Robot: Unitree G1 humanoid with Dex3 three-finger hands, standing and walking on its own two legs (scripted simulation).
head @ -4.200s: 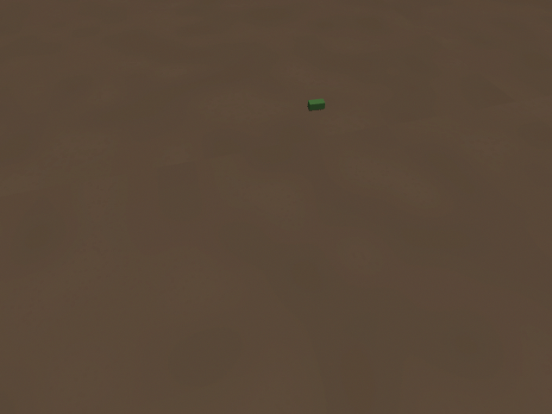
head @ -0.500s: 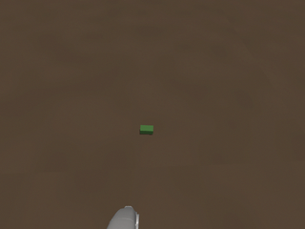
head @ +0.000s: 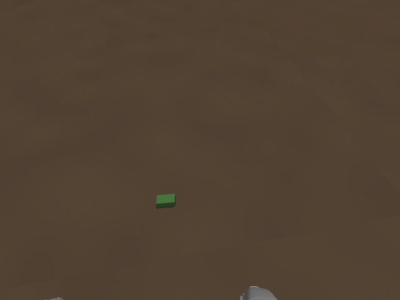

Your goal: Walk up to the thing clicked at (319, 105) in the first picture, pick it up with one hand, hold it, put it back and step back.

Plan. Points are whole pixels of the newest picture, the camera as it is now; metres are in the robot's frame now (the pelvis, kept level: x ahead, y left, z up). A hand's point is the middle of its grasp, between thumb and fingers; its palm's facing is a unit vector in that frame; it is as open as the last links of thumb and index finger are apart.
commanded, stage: walk up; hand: left
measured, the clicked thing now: (166, 200) +0.70 +0.24 -0.73
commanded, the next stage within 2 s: none
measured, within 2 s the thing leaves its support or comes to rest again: neither
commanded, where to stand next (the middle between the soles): +0.26 -0.04 m, yaw +5 degrees
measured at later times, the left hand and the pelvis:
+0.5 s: hand out of the picture +0.13 +0.21 -0.15, palm faces +0.06 -0.95 -0.31, open 7.4 cm; pelvis +0.14 -0.05 +0.01, yaw +4 degrees
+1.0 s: hand (119, 269) +0.20 +0.21 -0.12, palm faces +0.05 -0.88 -0.47, open 7.4 cm; pelvis +0.15 -0.08 +0.00, yaw +5 degrees
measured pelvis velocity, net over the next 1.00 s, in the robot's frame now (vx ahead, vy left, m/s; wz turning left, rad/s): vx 0.15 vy -0.08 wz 0.10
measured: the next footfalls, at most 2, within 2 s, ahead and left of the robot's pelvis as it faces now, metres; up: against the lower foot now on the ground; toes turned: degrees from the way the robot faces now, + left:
left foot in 0.44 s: +0.25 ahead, +0.06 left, +0.00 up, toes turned +8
right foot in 0.78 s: +0.28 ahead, -0.18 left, +0.00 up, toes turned +5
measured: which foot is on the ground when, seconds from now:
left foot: down 0.00-0.00, up 0.02-0.42, down 0.44-0.80, up 0.82-1.00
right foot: down 0.00-0.46, up 0.48-0.76, down 0.78-1.00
